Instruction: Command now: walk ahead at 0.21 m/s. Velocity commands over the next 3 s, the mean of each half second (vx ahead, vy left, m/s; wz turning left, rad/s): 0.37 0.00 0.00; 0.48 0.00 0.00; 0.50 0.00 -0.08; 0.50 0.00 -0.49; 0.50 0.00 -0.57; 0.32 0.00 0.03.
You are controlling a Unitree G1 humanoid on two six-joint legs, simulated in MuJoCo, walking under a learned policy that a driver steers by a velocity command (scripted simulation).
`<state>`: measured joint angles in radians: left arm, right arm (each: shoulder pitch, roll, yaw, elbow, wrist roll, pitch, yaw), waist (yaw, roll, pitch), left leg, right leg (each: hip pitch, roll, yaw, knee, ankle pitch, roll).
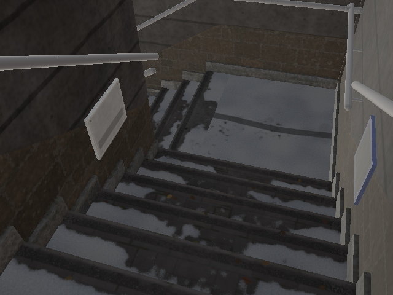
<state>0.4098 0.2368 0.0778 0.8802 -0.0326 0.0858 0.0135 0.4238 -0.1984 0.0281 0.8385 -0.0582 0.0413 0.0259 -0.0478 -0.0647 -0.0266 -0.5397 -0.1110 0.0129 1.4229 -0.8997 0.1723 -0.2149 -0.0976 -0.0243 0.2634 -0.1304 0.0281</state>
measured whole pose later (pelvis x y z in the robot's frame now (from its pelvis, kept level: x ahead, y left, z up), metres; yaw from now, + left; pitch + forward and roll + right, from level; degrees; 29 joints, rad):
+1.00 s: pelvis +0.41 -0.03 -0.17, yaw -3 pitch -2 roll +3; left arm 0.18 0.22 0.01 0.88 0.03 -0.03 -0.01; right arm 0.54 -0.23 -0.05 1.02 -0.04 -0.04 -0.03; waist -0.06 -0.06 0.02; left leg -0.27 -0.06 0.09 1.43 -0.80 0.13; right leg -0.22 0.03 -0.05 0.40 0.15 -0.10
